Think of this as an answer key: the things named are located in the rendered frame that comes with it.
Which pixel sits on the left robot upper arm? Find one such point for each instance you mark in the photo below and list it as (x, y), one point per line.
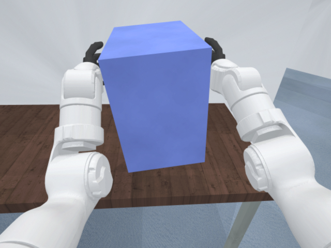
(74, 183)

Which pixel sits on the right robot upper arm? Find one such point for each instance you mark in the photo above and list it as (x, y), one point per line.
(282, 167)

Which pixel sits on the right robot forearm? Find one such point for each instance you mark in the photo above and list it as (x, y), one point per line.
(256, 116)

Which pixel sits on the carton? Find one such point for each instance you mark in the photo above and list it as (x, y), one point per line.
(157, 79)

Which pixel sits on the robot left hand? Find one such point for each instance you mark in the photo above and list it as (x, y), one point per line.
(90, 55)

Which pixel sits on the table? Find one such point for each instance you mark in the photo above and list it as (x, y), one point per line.
(26, 142)

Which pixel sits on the left robot forearm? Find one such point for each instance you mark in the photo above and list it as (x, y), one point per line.
(80, 111)

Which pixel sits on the robot right hand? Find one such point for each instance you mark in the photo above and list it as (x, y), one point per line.
(217, 53)

